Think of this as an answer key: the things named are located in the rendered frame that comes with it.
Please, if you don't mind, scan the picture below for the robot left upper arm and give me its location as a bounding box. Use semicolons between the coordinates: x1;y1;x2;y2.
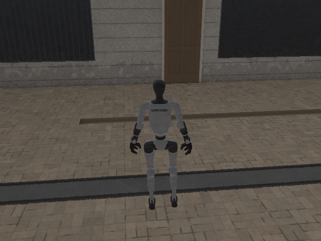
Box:
136;102;149;130

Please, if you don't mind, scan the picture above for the robot right thigh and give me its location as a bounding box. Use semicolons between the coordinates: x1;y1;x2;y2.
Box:
168;140;178;175

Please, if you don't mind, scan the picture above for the robot left forearm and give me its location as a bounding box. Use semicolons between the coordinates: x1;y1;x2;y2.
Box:
131;122;141;144

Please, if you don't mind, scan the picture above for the robot left hand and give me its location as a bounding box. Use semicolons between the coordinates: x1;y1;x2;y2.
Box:
130;142;141;154

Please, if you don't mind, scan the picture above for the left robot shin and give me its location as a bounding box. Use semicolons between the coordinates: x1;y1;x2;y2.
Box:
147;168;154;203

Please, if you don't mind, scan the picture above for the robot right upper arm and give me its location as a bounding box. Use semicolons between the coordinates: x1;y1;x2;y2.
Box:
170;101;185;129

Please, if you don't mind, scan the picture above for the robot right hand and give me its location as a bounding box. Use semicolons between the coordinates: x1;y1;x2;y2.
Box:
181;142;192;155

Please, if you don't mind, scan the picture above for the robot right forearm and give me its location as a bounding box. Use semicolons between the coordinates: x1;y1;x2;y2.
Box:
180;121;191;144

